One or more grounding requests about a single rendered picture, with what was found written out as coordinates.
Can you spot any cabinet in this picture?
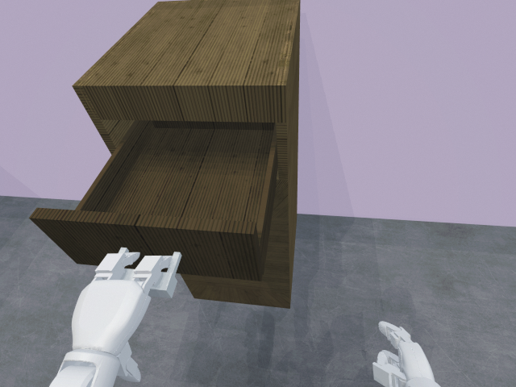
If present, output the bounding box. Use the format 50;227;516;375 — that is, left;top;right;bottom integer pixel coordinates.
72;0;300;309

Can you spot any left robot hand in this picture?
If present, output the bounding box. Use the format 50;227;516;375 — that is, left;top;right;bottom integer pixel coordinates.
72;252;173;382

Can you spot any handle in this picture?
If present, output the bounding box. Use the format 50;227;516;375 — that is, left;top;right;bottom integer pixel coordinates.
119;248;181;298

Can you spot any right robot hand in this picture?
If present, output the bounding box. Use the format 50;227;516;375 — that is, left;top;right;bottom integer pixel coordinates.
372;321;435;387

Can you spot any drawer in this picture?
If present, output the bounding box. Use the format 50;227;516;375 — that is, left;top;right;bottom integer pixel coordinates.
29;120;278;281

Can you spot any robot left forearm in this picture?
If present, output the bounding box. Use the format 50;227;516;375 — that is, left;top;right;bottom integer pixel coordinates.
49;349;121;387

